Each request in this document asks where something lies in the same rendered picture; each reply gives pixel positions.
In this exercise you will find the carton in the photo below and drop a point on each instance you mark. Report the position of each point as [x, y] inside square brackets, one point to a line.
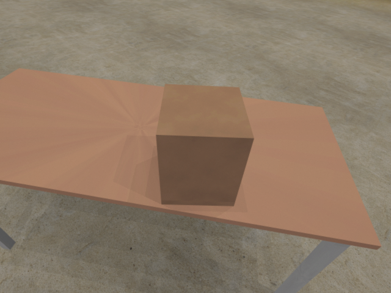
[203, 142]

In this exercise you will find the table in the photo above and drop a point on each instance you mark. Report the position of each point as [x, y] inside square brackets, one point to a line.
[96, 139]

